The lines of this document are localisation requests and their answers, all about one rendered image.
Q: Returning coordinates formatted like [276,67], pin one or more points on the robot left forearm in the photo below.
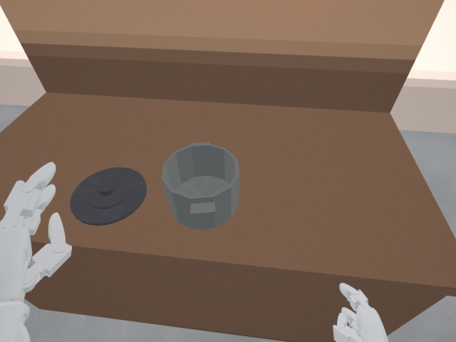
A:
[13,315]

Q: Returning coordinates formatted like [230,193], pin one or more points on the pot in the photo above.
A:
[201,183]

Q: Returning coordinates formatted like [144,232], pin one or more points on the robot right hand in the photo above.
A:
[365,325]

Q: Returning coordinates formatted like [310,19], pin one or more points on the robot left hand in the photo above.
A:
[23,207]

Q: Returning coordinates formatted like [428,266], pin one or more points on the table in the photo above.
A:
[300,92]

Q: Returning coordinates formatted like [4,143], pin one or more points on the lid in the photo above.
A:
[89,207]

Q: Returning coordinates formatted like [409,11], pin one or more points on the knob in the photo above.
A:
[106,187]

